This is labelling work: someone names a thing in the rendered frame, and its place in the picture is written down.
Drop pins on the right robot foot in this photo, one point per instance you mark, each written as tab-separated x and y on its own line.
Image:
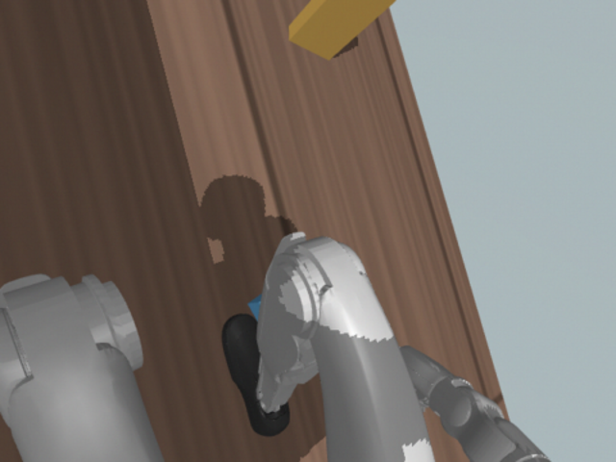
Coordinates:
242	355

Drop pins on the right robot hand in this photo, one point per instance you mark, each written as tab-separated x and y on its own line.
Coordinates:
425	372

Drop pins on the right robot arm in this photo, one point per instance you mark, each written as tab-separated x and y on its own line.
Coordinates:
478	424

